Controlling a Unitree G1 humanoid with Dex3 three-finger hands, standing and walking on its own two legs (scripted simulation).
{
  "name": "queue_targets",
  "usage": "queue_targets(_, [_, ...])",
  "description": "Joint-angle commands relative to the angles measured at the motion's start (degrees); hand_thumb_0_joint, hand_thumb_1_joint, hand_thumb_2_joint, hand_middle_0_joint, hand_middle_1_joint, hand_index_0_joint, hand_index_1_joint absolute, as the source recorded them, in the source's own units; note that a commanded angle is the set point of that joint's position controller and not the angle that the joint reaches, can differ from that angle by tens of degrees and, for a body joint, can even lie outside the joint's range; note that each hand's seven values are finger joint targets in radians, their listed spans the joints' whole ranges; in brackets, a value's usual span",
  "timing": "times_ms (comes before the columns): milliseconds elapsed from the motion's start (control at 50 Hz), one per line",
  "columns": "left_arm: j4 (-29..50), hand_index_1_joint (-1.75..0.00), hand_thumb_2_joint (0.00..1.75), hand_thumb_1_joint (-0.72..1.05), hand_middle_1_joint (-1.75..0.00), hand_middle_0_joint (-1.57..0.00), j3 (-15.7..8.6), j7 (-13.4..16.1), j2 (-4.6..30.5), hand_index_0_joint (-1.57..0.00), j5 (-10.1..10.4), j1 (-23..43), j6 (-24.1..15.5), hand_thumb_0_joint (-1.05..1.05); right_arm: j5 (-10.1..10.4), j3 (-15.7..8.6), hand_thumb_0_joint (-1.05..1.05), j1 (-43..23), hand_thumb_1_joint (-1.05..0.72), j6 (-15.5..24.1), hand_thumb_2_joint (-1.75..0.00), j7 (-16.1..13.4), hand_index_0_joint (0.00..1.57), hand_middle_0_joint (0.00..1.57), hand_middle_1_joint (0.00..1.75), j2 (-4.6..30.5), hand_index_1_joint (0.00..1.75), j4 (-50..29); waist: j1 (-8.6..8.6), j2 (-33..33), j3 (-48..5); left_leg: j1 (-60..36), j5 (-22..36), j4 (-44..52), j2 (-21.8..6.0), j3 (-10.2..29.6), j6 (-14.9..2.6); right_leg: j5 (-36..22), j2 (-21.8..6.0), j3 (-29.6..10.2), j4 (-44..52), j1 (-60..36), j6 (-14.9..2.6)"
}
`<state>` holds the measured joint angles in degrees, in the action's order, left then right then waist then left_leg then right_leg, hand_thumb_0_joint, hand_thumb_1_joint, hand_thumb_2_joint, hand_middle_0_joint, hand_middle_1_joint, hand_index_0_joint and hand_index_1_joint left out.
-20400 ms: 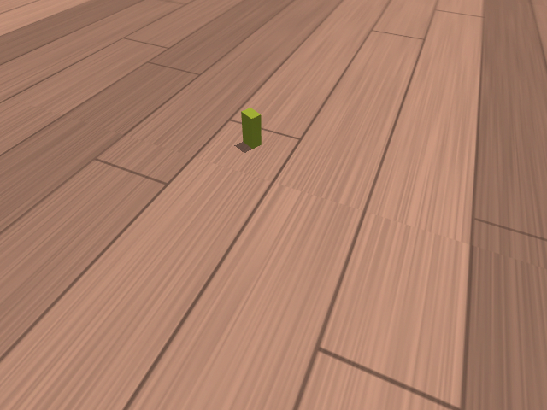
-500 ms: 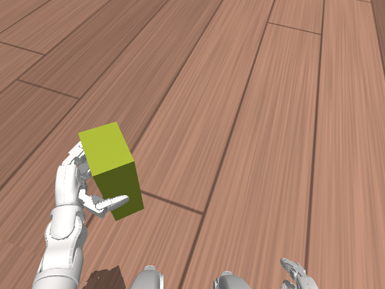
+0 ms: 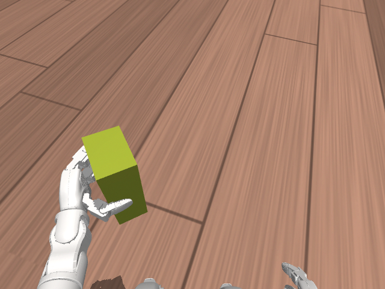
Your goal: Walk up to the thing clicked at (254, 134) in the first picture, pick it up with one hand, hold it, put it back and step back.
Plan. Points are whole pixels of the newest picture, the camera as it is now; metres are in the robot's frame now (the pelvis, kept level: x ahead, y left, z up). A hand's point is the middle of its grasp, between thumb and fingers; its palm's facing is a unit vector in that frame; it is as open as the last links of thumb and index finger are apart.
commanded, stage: hold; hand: left
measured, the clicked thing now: (119, 180) +0.35 +0.15 +0.02
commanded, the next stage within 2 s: none
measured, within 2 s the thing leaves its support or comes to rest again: neither
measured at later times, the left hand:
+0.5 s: hand (106, 181) +0.33 +0.17 +0.05, palm faces +0.15 -0.99 -0.03, open 12.4 cm
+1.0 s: hand (104, 184) +0.32 +0.17 +0.05, palm faces +0.16 -0.99 -0.03, open 12.4 cm
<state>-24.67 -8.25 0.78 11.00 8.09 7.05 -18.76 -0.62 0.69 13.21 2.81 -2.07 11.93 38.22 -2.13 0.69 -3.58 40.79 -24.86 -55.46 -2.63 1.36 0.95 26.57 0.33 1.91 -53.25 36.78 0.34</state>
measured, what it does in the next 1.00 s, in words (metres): stands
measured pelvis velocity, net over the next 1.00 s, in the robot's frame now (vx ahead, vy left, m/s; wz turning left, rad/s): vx -0.01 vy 0.00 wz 0.00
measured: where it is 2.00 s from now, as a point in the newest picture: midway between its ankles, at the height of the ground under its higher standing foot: outside the picture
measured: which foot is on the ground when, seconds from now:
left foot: down 0.00-1.00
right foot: down 0.00-1.00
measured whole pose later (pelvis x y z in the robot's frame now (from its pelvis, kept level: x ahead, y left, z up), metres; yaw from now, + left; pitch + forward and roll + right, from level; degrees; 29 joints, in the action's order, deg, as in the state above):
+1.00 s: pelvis -0.01 +0.00 +0.02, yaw +0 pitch +6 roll -1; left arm -24.9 -7.2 1.3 10.1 7.8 6.2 -19.2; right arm -0.6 0.3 12.5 3.2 -1.7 12.2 39.1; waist -1.4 0.4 -1.4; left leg 32.9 -21.6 -48.7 -2.2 1.0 1.0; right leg 23.7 0.0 1.7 -47.2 29.3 0.3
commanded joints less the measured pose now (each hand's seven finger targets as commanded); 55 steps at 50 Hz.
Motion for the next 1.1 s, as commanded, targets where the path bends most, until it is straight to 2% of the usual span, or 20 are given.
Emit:
queue_targets(0, [20.8, -1.42, 1.19, -0.25, -1.41, -1.19, -3.5, 0.4, 7.5, -1.21, 1.9, 20.4, -7.6, 0.0, 0.2, -2.6, 0.0, -0.2, -0.92, 2.1, -0.9, -0.7, 0.2, 0.2, 0.3, 7.3, 0.3, -6.7, 0.02, 3.6, -20.7, -15.9, 16.0, 8.0, 1.7, -0.1, -1.0, -19.3, 0.7, 0.0, 7.6, -7.1, -0.74])
queue_targets(60, [21.2, -1.42, 1.2, -0.25, -1.41, -1.19, -3.4, 0.6, 7.9, -1.21, 1.7, 20.5, -7.6, 0.0, 0.2, -2.8, 0.0, -0.4, -0.93, 2.1, -0.91, -0.7, 0.2, 0.2, 0.3, 7.8, 0.3, -6.7, -0.08, 3.2, -20.2, -16.4, 17.8, 8.1, 1.7, -0.1, -1.12, -20.9, 0.7, 0.0, 7.7, -7.9, -0.67])
queue_targets(80, [19.9, -1.38, 1.12, -0.25, -1.38, -1.18, -3.6, 0.5, 8.3, -1.2, 1.4, 19.6, -7.4, 0.0, 0.1, -2.9, 0.0, 0.0, -0.93, 2.0, -0.91, -0.7, 0.2, 0.2, 0.3, 7.8, 0.3, -6.5, 0.0, 3.8, -20.5, -17.1, 18.5, 8.2, 1.6, -0.1, -1.09, -21.2, 0.7, 0.0, 7.7, -7.7, -0.78])
queue_targets(140, [19.3, -1.34, 1.07, -0.24, -1.34, -1.16, -2.4, 0.5, 6.8, -1.18, 1.3, 20.8, -7.4, 0.0, 0.2, -3.1, 0.0, -0.7, -0.93, 1.8, -0.9, -0.6, 0.2, 0.2, 0.3, 7.9, 0.3, -6.7, -0.34, 2.4, -18.9, -16.2, 15.6, 9.0, 1.6, 0.0, -1.09, -19.0, 0.7, 0.0, 8.6, -8.0, -0.67])
queue_targets(280, [18.6, -1.36, 1.1, -0.21, -1.36, -1.18, -2.1, 0.4, 6.7, -1.2, 1.5, 21.5, -7.2, 0.0, 0.4, -3.2, 0.0, -1.3, -0.92, 2.0, -0.9, -0.5, 0.2, 0.2, 0.3, 8.1, 0.3, -6.9, -0.18, 2.3, -17.6, -16.7, 13.0, 10.6, 1.8, -0.2, -0.87, -16.9, 0.6, 0.1, 9.9, -8.5, -0.74])
queue_targets(340, [19.8, -1.35, 1.09, -0.2, -1.35, -1.16, -2.4, 0.3, 6.8, -1.18, 1.7, 21.0, -7.1, 0.0, 0.3, -3.1, 0.0, -0.7, -0.92, 2.1, -0.9, -0.5, 0.2, 0.2, 0.3, 7.9, 0.3, -6.6, 0.11, 2.6, -19.9, -18.3, 15.6, 10.5, 1.7, -0.1, -0.8, -19.1, 0.7, 0.3, 9.9, -9.8, -0.73])
queue_targets(360, [19.0, -1.35, 1.09, -0.21, -1.35, -1.17, -2.1, 0.5, 6.4, -1.19, 1.8, 21.1, -7.0, 0.0, 0.5, -2.9, 0.0, -1.2, -0.93, 2.1, -0.9, -0.5, 0.2, 0.2, 0.3, 7.8, 0.3, -6.7, 0.17, 2.2, -17.8, -17.6, 14.9, 10.8, 1.7, -0.3, -0.83, -18.6, 0.6, 0.2, 10.2, -9.7, -0.7])
queue_targets(540, [19.6, -1.37, 1.11, -0.21, -1.36, -1.18, -1.8, 0.7, 6.8, -1.19, 1.2, 22.9, -7.0, 0.0, 0.5, -2.8, 0.0, -2.3, -0.92, 2.2, -0.9, -0.7, 0.2, 0.2, 0.3, 7.6, 0.3, -6.8, 0.01, 1.7, -16.7, -17.9, 13.4, 12.1, 2.1, -0.9, -1.04, -18.0, 0.3, -0.4, 12.1, -11.3, -0.43])
queue_targets(560, [19.6, -1.37, 1.11, -0.2, -1.36, -1.18, -3.4, 0.8, 8.0, -1.2, 1.4, 22.3, -7.0, 0.0, 0.6, -2.9, 0.0, -2.4, -0.92, 2.3, -0.9, -0.7, 0.2, 0.2, 0.3, 7.7, 0.3, -6.6, 0.67, 2.1, -16.4, -17.5, 12.9, 12.2, 2.2, -1.0, -1.08, -17.5, 0.1, -0.5, 12.4, -11.6, -0.38])
queue_targets(620, [19.2, -1.37, 1.11, -0.21, -1.37, -1.17, -2.1, 0.7, 6.1, -1.19, 1.6, 22.5, -7.0, 0.0, 0.5, -2.9, 0.0, -2.9, -0.92, 2.3, -0.9, -0.3, 0.2, 0.2, 0.3, 7.6, 0.3, -6.8, 0.5, 2.9, -15.4, -18.5, 11.3, 13.4, 1.9, -0.5, -0.68, -15.2, 0.5, 0.2, 12.3, -10.5, -0.75])
queue_targets(720, [18.6, -1.37, 1.11, -0.26, -1.36, -1.17, -2.4, 0.2, 7.1, -1.19, 1.6, 21.6, -6.8, 0.0, 0.4, -2.9, 0.0, -1.7, -0.92, 2.3, -0.9, -0.6, 0.2, 0.2, 0.3, 7.6, 0.3, -6.4, -0.06, 1.8, -18.2, -19.4, 17.4, 11.7, 2.1, -1.2, -1.3, -22.1, 0.1, -0.6, 12.5, -12.7, -0.1])
queue_targets(780, [16.2, -1.38, 1.13, -0.23, -1.37, -1.18, -3.0, 0.1, 6.5, -1.2, 1.9, 21.7, -7.1, 0.0, 0.5, -3.0, 0.0, -2.6, -0.92, 2.4, -0.91, -0.5, 0.2, 0.2, 0.3, 7.6, 0.3, -6.2, 0.01, 0.3, -15.4, -17.5, 14.9, 12.0, 2.2, -1.3, -1.46, -20.1, -0.1, -0.8, 13.0, -12.0, -0.02])
queue_targets(800, [17.1, -1.38, 1.13, -0.23, -1.37, -1.18, -3.6, 0.1, 6.9, -1.2, 2.0, 21.6, -7.4, 0.0, 0.4, -3.0, 0.0, -2.4, -0.92, 2.4, -0.91, -0.6, 0.2, 0.2, 0.3, 7.5, 0.3, -6.3, 0.54, -0.1, -17.2, -18.0, 15.3, 12.0, 2.2, -1.3, -1.49, -20.5, -0.1, -0.7, 13.0, -13.0, 0.01])
queue_targets(860, [17.9, -1.38, 1.13, -0.22, -1.37, -1.17, -2.4, 0.1, 5.9, -1.19, 1.9, 21.1, -7.7, 0.0, 0.4, -3.1, 0.0, -2.3, -0.92, 2.6, -0.91, -0.5, 0.2, 0.2, 0.3, 7.7, 0.3, -6.3, 0.25, 1.2, -17.5, -19.4, 15.2, 12.3, 2.3, -1.4, -1.26, -20.1, 0.0, -0.7, 13.0, -12.4, -0.16])
queue_targets(880, [19.2, -1.38, 1.12, -0.22, -1.37, -1.18, -0.8, 0.0, 5.0, -1.2, 1.7, 20.5, -7.9, 0.0, 0.4, -2.9, 0.0, -2.9, -0.92, 2.7, -0.91, -0.3, 0.2, 0.2, 0.3, 7.4, 0.3, -6.7, 0.45, 1.3, -15.7, -18.8, 14.2, 12.9, 2.3, -1.3, -1.17, -18.8, 0.1, -0.5, 13.2, -12.1, -0.25])
queue_targets(920, [20.6, -1.38, 1.12, -0.21, -1.37, -1.18, -2.7, 0.4, 7.6, -1.2, 1.5, 22.1, -8.2, 0.0, 0.4, -3.0, 0.0, -2.9, -0.92, 2.9, -0.91, -0.5, 0.2, 0.2, 0.3, 7.6, 0.3, -6.5, 0.86, 2.5, -17.6, -19.5, 13.8, 13.0, 2.5, -1.4, -1.13, -18.4, -0.1, -0.7, 13.5, -13.0, -0.38])
queue_targets(980, [20.6, -1.37, 1.11, -0.23, -1.37, -1.17, -1.7, 0.8, 6.3, -1.19, 1.3, 22.5, -8.0, 0.0, 0.4, -2.9, 0.0, -3.0, -0.92, 3.0, -0.91, -0.4, 0.2, 0.2, 0.3, 7.5, 0.3, -6.5, 0.14, 3.0, -16.6, -20.3, 13.6, 13.5, 2.1, -0.9, -0.92, -17.7, 0.3, -0.3, 13.0, -11.8, -0.59])
queue_targets(1040, [20.1, -1.38, 1.13, -0.21, -1.37, -1.18, -3.7, 1.2, 7.9, -1.19, 1.4, 22.8, -7.7, 0.0, 0.5, -3.0, 0.0, -3.0, -0.92, 2.9, -0.91, -0.6, 0.2, 0.2, 0.3, 7.7, 0.3, -6.3, 0.54, 2.4, -16.6, -19.6, 11.5, 14.3, 1.9, -0.5, -0.95, -15.5, 0.4, 0.0, 13.5, -11.9, -0.67])
queue_targets(1060, [19.9, -1.39, 1.14, -0.22, -1.39, -1.18, -2.1, 1.0, 6.3, -1.2, 1.7, 23.9, -7.7, 0.0, 0.6, -2.8, 0.0, -3.3, -0.92, 3.0, -0.9, -0.6, 0.2, 0.2, 0.3, 7.6, 0.3, -6.4, 0.06, 2.7, -15.6, -20.1, 11.1, 14.5, 1.8, -0.5, -0.87, -15.2, 0.5, 0.0, 13.4, -11.3, -0.69])
queue_targets(1080, [19.5, -1.38, 1.14, -0.2, -1.38, -1.17, -3.8, 1.0, 7.7, -1.19, 1.7, 24.2, -7.7, 0.0, 0.6, -2.9, 0.0, -3.5, -0.92, 3.0, -0.91, -0.7, 0.2, 0.2, 0.3, 7.7, 0.3, -6.4, 0.47, 1.9, -15.3, -19.0, 10.8, 14.3, 2.0, -0.7, -0.96, -15.0, 0.4, -0.1, 13.9, -11.6, -0.61])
